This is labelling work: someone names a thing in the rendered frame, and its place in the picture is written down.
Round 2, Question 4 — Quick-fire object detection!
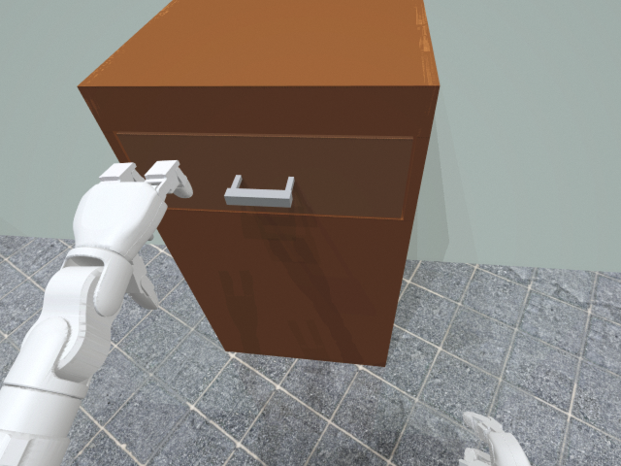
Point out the drawer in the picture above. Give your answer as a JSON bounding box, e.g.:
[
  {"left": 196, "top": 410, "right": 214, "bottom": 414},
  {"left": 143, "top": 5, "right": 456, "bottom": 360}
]
[{"left": 116, "top": 131, "right": 413, "bottom": 218}]

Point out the left robot forearm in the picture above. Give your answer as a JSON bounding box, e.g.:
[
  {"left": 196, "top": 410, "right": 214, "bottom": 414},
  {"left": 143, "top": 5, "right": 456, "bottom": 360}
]
[{"left": 0, "top": 247, "right": 133, "bottom": 466}]

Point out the robot right hand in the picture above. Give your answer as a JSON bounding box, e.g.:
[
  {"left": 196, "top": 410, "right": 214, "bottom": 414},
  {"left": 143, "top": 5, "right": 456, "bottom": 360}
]
[{"left": 459, "top": 412, "right": 531, "bottom": 466}]

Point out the robot left hand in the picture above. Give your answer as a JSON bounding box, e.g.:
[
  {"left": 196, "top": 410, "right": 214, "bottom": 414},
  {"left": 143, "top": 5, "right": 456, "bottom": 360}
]
[{"left": 73, "top": 160, "right": 193, "bottom": 310}]

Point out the handle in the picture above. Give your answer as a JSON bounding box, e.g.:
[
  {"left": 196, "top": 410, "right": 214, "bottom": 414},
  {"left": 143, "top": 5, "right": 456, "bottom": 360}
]
[{"left": 224, "top": 175, "right": 295, "bottom": 208}]

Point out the cabinet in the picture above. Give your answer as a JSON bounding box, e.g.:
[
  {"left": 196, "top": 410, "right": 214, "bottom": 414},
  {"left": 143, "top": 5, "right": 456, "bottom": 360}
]
[{"left": 78, "top": 0, "right": 440, "bottom": 367}]

